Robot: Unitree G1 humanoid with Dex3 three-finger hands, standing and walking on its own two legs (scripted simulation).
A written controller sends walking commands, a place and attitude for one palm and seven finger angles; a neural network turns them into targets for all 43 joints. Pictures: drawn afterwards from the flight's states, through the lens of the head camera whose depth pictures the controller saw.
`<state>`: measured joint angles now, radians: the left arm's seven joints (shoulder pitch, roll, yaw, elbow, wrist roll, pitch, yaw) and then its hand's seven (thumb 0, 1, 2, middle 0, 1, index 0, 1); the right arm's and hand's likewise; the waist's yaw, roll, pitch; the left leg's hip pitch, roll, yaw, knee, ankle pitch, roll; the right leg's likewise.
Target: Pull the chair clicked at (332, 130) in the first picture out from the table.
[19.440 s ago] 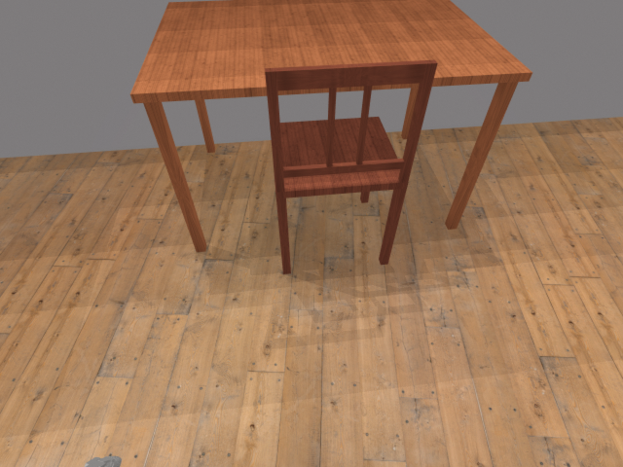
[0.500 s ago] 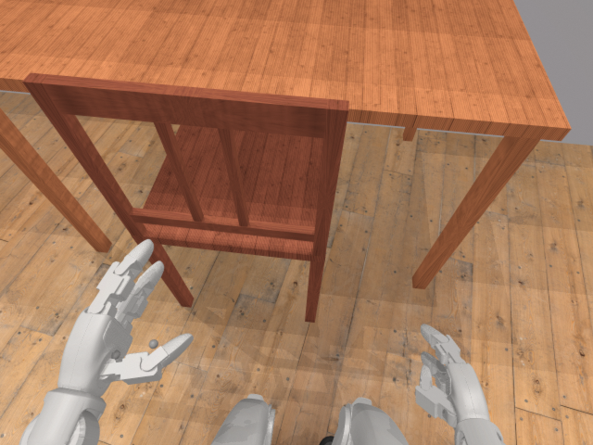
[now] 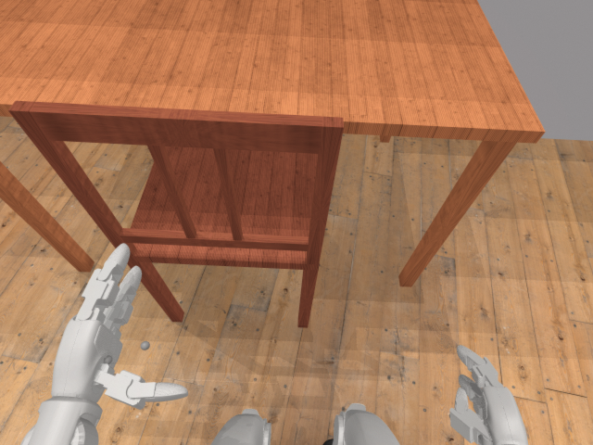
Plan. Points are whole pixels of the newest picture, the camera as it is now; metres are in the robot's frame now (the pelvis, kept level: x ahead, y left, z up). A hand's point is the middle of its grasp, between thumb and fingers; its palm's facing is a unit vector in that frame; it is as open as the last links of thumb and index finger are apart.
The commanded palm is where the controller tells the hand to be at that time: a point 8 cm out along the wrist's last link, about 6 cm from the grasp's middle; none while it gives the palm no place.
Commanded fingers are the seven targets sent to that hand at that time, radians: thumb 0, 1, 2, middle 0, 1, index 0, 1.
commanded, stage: raise the hand toward the chair's back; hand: left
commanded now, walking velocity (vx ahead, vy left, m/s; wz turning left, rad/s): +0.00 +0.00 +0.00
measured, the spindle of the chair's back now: (176, 196) +0.50 +0.23 -0.03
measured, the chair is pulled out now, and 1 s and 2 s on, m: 0.00 0.00 0.00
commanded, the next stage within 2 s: aim the fingers beside a spindle in 0.90 s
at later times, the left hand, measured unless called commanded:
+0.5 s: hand (117, 321) +0.25 +0.23 +0.05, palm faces +0.00 -1.00 -0.05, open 16.9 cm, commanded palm +0.23 +0.28 +0.05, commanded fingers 0.00 -0.50 0.30 -0.06 -0.08 -0.06 -0.08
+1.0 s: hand (131, 324) +0.25 +0.21 +0.05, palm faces +0.01 -1.00 -0.05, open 16.9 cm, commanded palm +0.23 +0.27 +0.05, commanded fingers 0.00 -0.50 0.30 -0.06 -0.08 -0.06 -0.08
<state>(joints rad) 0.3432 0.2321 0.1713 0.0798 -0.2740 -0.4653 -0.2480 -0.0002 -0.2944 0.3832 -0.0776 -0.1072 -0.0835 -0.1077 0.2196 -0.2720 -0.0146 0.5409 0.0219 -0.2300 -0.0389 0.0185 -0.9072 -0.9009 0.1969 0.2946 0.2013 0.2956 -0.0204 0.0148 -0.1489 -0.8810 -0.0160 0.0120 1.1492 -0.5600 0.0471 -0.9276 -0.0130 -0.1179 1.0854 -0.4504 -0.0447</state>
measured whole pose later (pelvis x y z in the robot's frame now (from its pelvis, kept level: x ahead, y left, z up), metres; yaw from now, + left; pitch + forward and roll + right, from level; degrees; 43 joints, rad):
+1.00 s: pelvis +0.01 +0.01 +0.01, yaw +0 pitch +17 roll -3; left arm 0.29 0.26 0.21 0.10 -0.29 -0.41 -0.28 -0.01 -0.49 0.30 -0.06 -0.08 -0.06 -0.08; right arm 0.23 -0.25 0.03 0.53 0.02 -0.20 -0.03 0.02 -0.90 -0.90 0.20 0.30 0.20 0.30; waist -0.02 0.03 -0.15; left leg -0.85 -0.02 0.00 1.11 -0.55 0.05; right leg -0.88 -0.01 -0.13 1.03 -0.44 -0.04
